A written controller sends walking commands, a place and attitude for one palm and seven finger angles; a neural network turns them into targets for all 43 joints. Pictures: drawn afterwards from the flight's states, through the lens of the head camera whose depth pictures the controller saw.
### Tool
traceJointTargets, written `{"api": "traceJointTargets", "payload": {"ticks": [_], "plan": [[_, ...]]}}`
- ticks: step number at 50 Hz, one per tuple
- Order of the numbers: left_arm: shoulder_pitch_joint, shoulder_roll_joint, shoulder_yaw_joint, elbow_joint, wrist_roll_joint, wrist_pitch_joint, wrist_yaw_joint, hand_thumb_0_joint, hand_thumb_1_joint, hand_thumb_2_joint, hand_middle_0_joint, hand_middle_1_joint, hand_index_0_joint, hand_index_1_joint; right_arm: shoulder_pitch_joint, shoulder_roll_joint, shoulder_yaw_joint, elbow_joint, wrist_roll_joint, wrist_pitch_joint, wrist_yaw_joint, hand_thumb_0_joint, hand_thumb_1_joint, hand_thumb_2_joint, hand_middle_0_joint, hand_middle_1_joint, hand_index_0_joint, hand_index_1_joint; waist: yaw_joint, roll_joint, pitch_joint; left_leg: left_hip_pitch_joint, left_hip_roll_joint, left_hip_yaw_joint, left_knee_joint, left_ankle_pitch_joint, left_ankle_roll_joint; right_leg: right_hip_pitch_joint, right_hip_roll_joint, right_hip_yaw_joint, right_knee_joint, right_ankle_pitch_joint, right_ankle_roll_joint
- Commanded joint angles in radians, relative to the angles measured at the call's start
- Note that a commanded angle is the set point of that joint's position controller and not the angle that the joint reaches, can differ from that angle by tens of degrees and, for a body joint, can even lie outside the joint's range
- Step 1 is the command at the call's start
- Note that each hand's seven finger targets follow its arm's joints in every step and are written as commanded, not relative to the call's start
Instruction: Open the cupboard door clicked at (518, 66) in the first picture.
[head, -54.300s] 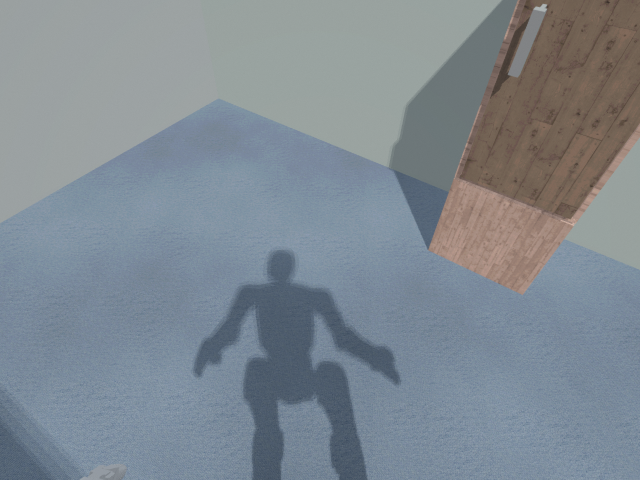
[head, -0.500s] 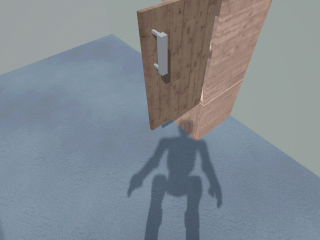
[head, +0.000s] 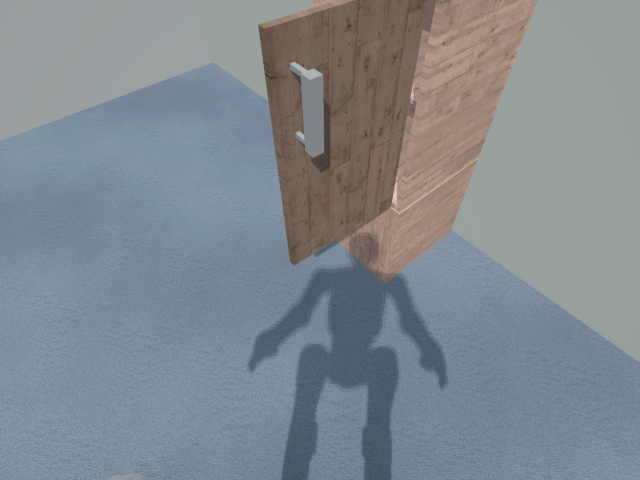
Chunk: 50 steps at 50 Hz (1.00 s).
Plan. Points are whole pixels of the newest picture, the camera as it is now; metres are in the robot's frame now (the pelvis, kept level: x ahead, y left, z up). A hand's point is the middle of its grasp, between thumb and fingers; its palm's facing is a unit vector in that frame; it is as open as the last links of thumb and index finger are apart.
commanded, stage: look to check the result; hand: left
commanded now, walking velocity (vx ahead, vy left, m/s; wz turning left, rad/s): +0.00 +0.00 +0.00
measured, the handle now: (305, 110) +0.66 +0.06 +0.10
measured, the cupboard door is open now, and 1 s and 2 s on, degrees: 87 87 87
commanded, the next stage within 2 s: stand and wait in 0.32 s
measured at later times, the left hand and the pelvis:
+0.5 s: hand out of the picture +0.09 +0.24 -0.16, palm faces -0.03 -0.94 -0.34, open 7.4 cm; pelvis +0.01 +0.00 +0.00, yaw -1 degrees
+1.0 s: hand out of the picture +0.10 +0.24 -0.15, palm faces -0.05 -0.94 -0.35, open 7.4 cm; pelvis +0.01 +0.00 +0.00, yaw -1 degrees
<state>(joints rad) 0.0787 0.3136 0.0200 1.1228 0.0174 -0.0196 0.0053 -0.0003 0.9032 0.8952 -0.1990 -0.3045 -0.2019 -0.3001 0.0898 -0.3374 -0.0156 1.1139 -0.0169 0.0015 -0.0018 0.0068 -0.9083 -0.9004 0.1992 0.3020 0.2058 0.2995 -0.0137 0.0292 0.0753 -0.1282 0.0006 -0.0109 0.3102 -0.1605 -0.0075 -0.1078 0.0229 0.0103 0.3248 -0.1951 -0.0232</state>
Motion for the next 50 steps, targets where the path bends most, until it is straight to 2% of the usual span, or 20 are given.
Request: {"api": "traceJointTargets", "payload": {"ticks": [1,7,19,20,25,29,38,40,50], "plan": [[-0.022,0.213,0.033,-0.053,-0.006,-0.020,0.014,0.000,0.900,0.900,-0.200,-0.300,-0.200,-0.300,-0.019,-0.177,-0.031,-0.051,0.000,-0.015,-0.013,0.000,-0.900,-0.900,0.200,0.300,0.200,0.300,0.002,-0.024,-0.119,0.069,0.112,-0.077,-0.018,0.157,0.025,0.002,-0.140,0.107,-0.051,0.206,-0.025],[-0.010,0.216,0.033,-0.046,-0.008,-0.022,0.017,0.000,0.900,0.900,-0.200,-0.300,-0.200,-0.300,-0.012,-0.175,-0.030,-0.048,0.001,-0.015,-0.016,0.000,-0.900,-0.900,0.200,0.300,0.200,0.300,0.001,-0.028,-0.133,0.088,0.116,-0.071,-0.013,0.199,0.024,0.020,-0.141,0.103,-0.043,0.277,-0.026],[-0.007,0.214,0.032,-0.042,-0.008,-0.022,0.017,0.000,0.900,0.900,-0.200,-0.300,-0.200,-0.300,-0.016,-0.177,-0.031,-0.044,0.002,-0.016,-0.017,0.000,-0.900,-0.900,0.200,0.300,0.200,0.300,0.002,-0.029,-0.115,0.087,0.117,-0.068,-0.024,0.172,0.023,0.016,-0.140,0.110,-0.057,0.253,-0.025],[-0.001,0.216,0.034,-0.045,-0.007,-0.022,0.017,0.000,0.900,0.900,-0.200,-0.300,-0.200,-0.300,-0.016,-0.176,-0.031,-0.045,0.004,-0.015,-0.018,0.000,-0.900,-0.900,0.200,0.300,0.200,0.300,0.005,-0.046,-0.111,0.089,0.116,-0.068,-0.022,0.167,0.025,0.011,-0.136,0.108,-0.060,0.247,-0.025],[-0.002,0.216,0.035,-0.051,-0.007,-0.024,0.018,0.000,0.900,0.900,-0.200,-0.300,-0.200,-0.300,-0.014,-0.178,-0.033,-0.048,0.003,-0.018,-0.018,0.000,-0.900,-0.900,0.200,0.300,0.200,0.300,0.005,-0.028,-0.125,0.096,0.118,-0.063,-0.019,0.191,0.023,0.025,-0.139,0.110,-0.054,0.281,-0.026],[-0.013,0.217,0.033,-0.052,-0.008,-0.023,0.017,0.000,0.900,0.900,-0.200,-0.300,-0.200,-0.300,-0.016,-0.179,-0.033,-0.046,0.002,-0.019,-0.018,0.000,-0.900,-0.900,0.200,0.300,0.200,0.300,0.003,-0.021,-0.105,0.086,0.120,-0.062,-0.029,0.185,0.021,0.020,-0.139,0.111,-0.055,0.273,-0.025],[-0.015,0.222,0.032,-0.055,-0.008,-0.024,0.016,0.000,0.900,0.900,-0.200,-0.300,-0.200,-0.300,-0.013,-0.182,-0.033,-0.045,0.002,-0.020,-0.017,0.000,-0.900,-0.900,0.200,0.300,0.200,0.300,0.004,-0.026,-0.115,0.093,0.121,-0.061,-0.032,0.187,0.021,0.026,-0.140,0.111,-0.057,0.272,-0.024],[-0.011,0.222,0.033,-0.056,-0.007,-0.025,0.017,0.000,0.900,0.900,-0.200,-0.300,-0.200,-0.300,-0.013,-0.183,-0.032,-0.047,0.005,-0.020,-0.017,0.000,-0.900,-0.900,0.200,0.300,0.200,0.300,0.005,-0.046,-0.110,0.095,0.122,-0.061,-0.031,0.186,0.023,0.021,-0.137,0.114,-0.062,0.274,-0.024],[-0.011,0.225,0.031,-0.056,-0.008,-0.024,0.015,0.000,0.900,0.900,-0.200,-0.300,-0.200,-0.300,-0.015,-0.187,-0.032,-0.044,0.006,-0.021,-0.017,0.000,-0.900,-0.900,0.200,0.300,0.200,0.300,0.005,-0.025,-0.106,0.096,0.123,-0.062,-0.040,0.169,0.023,0.017,-0.135,0.118,-0.067,0.239,-0.023]]}}
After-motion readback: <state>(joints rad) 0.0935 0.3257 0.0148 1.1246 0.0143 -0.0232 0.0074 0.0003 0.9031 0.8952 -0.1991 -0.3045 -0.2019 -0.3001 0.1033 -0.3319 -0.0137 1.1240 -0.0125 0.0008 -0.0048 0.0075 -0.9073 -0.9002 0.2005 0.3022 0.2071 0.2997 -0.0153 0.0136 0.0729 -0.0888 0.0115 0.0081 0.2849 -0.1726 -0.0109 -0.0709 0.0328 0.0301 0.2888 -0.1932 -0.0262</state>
